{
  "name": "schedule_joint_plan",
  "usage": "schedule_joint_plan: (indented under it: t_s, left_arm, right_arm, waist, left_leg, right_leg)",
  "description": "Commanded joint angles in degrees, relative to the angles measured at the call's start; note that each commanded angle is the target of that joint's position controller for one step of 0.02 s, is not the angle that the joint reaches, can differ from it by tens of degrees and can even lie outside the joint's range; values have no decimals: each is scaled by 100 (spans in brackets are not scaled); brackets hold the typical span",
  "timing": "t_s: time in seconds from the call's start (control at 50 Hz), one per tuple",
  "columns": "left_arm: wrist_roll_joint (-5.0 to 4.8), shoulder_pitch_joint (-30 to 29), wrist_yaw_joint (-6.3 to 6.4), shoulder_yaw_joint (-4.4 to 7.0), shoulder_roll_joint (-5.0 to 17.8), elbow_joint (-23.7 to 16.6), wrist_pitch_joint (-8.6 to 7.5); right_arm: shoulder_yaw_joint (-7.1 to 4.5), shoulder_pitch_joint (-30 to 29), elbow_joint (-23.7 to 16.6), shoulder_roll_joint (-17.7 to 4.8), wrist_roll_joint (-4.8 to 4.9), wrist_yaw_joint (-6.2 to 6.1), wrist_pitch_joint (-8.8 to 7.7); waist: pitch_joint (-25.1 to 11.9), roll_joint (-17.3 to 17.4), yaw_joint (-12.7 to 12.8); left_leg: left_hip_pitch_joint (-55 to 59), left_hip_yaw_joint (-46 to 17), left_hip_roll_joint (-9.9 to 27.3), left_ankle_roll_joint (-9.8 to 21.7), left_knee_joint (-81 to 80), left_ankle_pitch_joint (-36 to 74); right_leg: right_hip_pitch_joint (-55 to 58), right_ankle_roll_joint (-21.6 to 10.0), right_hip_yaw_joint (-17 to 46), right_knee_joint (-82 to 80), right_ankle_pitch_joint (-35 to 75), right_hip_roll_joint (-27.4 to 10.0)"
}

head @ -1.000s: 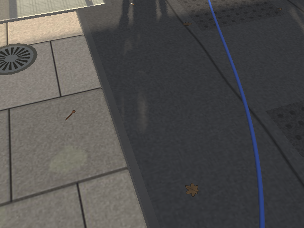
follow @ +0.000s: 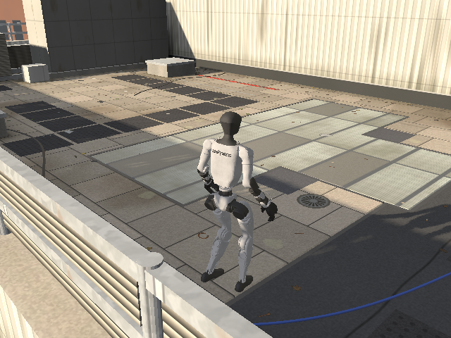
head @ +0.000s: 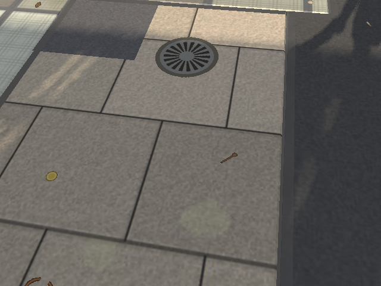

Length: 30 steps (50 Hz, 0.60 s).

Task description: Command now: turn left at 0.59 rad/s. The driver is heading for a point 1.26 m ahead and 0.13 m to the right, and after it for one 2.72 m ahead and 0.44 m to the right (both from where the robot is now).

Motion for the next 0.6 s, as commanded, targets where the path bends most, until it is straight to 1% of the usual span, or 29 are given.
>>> schedule_joint_plan:
  t_s: [0.02,0.04,0.06,0.08,0.1,0.12,0.14,0.18,0.22,0.26,0.28,0.3,0.32,0.34,0.36,0.38,0.4,0.42,0.44,0.46,0.48,0.5,0.54,0.58,0.6]
  left_arm:
    - [-21,15,26,148,572,-513,21]
    - [-44,-75,42,141,590,-529,53]
    - [-21,-88,58,143,652,-526,92]
    - [3,-43,75,155,682,-515,123]
    - [14,81,91,162,701,-482,149]
    - [11,197,104,171,736,-447,170]
    - [2,272,110,185,787,-422,189]
    - [-36,236,88,221,910,-422,213]
    - [-85,196,39,243,1007,-416,228]
    - [-147,271,-1,241,1042,-368,238]
    - [-185,270,-11,233,1048,-345,246]
    - [-231,215,-13,212,1021,-327,262]
    - [-270,309,-14,171,912,-262,273]
    - [-229,593,-37,98,709,-151,249]
    - [60,712,-114,-70,223,-266,206]
    - [3,321,-65,-15,337,-465,197]
    - [-80,161,-13,100,734,-439,240]
    - [-119,266,3,155,783,-329,291]
    - [-91,477,40,185,749,-146,352]
    - [-44,597,61,207,750,-73,400]
    - [-50,692,57,192,656,-21,406]
    - [-76,753,45,166,556,13,398]
    - [-102,583,26,91,380,-16,370]
    - [-112,423,16,58,359,-71,358]
    - [-124,432,9,52,376,-68,355]
  right_arm:
    - [-280,576,-202,-860,35,2,41]
    - [-263,470,-248,-768,12,-1,104]
    - [-205,449,-294,-571,38,35,137]
    - [-161,358,-375,-436,73,58,147]
    - [-113,200,-476,-319,76,62,138]
    - [-77,61,-568,-251,55,62,124]
    - [-47,-20,-635,-209,23,66,108]
    - [16,-99,-709,-142,-32,95,78]
    - [33,-98,-721,-183,-34,132,68]
    - [24,-82,-726,-248,-24,170,76]
    - [18,-19,-707,-247,-19,188,76]
    - [11,153,-632,-213,-22,209,64]
    - [-5,304,-548,-218,-36,226,51]
    - [-39,354,-581,-378,-80,208,48]
    - [-113,413,-702,-836,-150,131,70]
    - [-72,233,-723,-805,-287,184,-14]
    - [-15,72,-747,-581,-320,237,-136]
    - [43,-142,-678,-400,-295,259,-234]
    - [45,-335,-671,-397,-233,270,-295]
    - [70,-481,-645,-330,-175,269,-338]
    - [100,-507,-599,-261,-171,256,-352]
    - [116,-495,-550,-188,-178,247,-353]
    - [120,-434,-470,-142,-169,231,-328]
    - [105,-310,-365,-191,-158,216,-286]
    - [104,-304,-326,-198,-143,210,-270]
  waist:
    - [-740,-635,-51]
    - [-619,-654,-36]
    - [-527,-728,-35]
    - [-473,-863,20]
    - [-482,-965,122]
    - [-515,-1014,200]
    - [-584,-1032,238]
    - [-705,-1047,261]
    - [-742,-1160,282]
    - [-708,-1234,305]
    - [-669,-1228,256]
    - [-635,-1192,129]
    - [-603,-1137,52]
    - [-682,-863,69]
    - [-916,630,279]
    - [-629,1296,140]
    - [-390,897,39]
    - [-269,773,165]
    - [-236,661,250]
    - [-198,655,301]
    - [-239,589,360]
    - [-307,546,371]
    - [-366,544,244]
    - [-422,554,115]
    - [-437,552,101]
  left_leg:
    - [-1343,146,574,-436,1945,20]
    - [-1352,281,647,-513,2078,343]
    - [-1190,495,682,-558,2011,564]
    - [-1139,676,704,-583,1803,731]
    - [-1129,767,720,-596,1534,770]
    - [-1122,789,751,-604,1272,742]
    - [-1038,800,796,-597,991,686]
    - [-652,879,900,-529,324,646]
    - [-192,1042,905,-442,-285,720]
    - [103,1133,861,-325,-897,835]
    - [305,1182,826,-229,-1362,1048]
    - [678,1291,753,-93,-2077,1541]
    - [1153,1395,628,60,-2817,2010]
    - [1828,970,911,225,-3117,2555]
    - [2563,-627,2295,625,-3137,4043]
    - [1526,-1184,2988,1545,-3382,4003]
    - [1167,-1045,2761,1660,-3570,3370]
    - [1050,-689,2447,1438,-3575,3114]
    - [1019,-396,2200,1248,-3540,3111]
    - [966,-240,2128,1184,-3493,3541]
    - [921,-56,2029,1169,-3425,3978]
    - [973,102,1937,1159,-3361,4191]
    - [1181,218,1842,1160,-3205,4323]
    - [1384,56,1916,1252,-3080,4296]
    - [1431,-41,1945,1277,-3041,4176]
  right_leg:
    - [1710,-1153,1638,-664,2324,-1980]
    - [1473,-1125,1362,-734,2156,-1846]
    - [1200,-1113,981,-854,2092,-1644]
    - [1136,-1129,711,-958,1988,-1515]
    - [1206,-1195,616,-1001,2005,-1492]
    - [1325,-1277,593,-1006,2124,-1557]
    - [1418,-1339,580,-984,2245,-1640]
    - [1415,-1373,471,-930,2289,-1734]
    - [1277,-1373,412,-912,2168,-1769]
    - [1261,-1342,489,-833,1844,-1820]
    - [1221,-1282,508,-735,1672,-1813]
    - [1087,-1160,450,-559,1528,-1742]
    - [875,-937,348,-348,1265,-1594]
    - [405,-497,189,-37,561,-1371]
    - [-510,110,-419,1262,-1300,-783]
    - [-879,301,-242,1774,-2613,-509]
    - [-795,369,-2,2388,-2516,-627]
    - [-787,391,101,2612,-2193,-643]
    - [-731,447,99,2716,-1910,-642]
    - [-638,521,142,2782,-1638,-660]
    - [-452,574,127,2799,-1476,-636]
    - [-301,606,88,2607,-1371,-625]
    - [-93,618,1,1929,-1323,-604]
    - [66,612,-61,1357,-1452,-546]
    - [175,596,-80,1037,-1411,-524]
Velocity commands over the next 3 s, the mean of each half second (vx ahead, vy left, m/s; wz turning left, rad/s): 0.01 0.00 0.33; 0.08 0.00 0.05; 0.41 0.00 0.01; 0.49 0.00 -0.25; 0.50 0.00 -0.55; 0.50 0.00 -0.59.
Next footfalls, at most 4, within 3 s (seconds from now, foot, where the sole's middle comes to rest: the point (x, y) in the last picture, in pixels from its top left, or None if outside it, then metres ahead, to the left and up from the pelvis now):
0.34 left None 0.03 0.15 -0.77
0.66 right None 0.05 -0.09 -0.77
1.42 left None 0.36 0.20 -0.77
2.02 right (206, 224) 0.69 -0.02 -0.77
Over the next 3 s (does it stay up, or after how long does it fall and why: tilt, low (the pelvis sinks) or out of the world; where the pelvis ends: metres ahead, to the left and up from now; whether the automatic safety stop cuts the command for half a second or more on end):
stays up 1.03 -0.05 -0.01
